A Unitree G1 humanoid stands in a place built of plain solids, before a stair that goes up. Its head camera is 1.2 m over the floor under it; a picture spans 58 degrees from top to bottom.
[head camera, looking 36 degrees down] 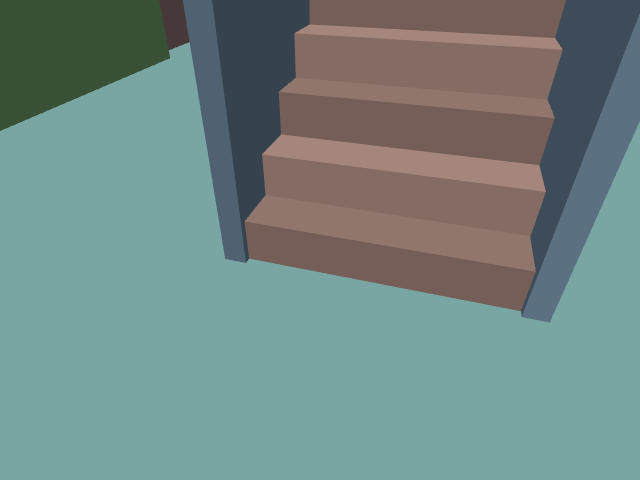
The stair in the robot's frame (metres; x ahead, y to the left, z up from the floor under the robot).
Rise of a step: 0.20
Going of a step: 0.23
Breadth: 1.14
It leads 17 degrees to the right of straight ahead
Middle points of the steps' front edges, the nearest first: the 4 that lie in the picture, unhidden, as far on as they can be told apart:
1.35 -0.23 0.20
1.57 -0.29 0.40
1.79 -0.36 0.60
2.01 -0.43 0.80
